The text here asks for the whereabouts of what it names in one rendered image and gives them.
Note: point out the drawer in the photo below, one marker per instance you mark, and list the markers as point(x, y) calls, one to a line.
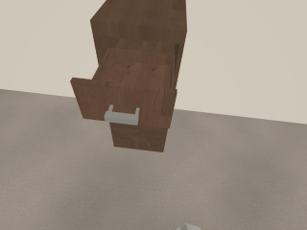
point(128, 80)

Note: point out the handle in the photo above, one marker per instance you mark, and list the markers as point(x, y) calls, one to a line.
point(122, 118)

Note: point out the cabinet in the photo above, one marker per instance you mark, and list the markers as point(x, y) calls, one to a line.
point(152, 26)

